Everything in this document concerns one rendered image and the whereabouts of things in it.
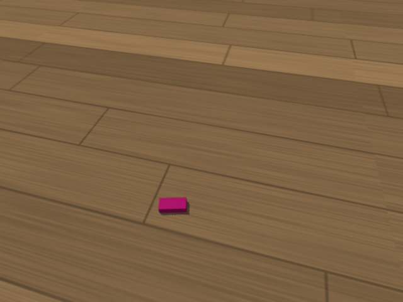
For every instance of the small box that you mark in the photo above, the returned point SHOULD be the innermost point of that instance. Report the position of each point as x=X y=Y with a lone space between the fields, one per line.
x=172 y=205

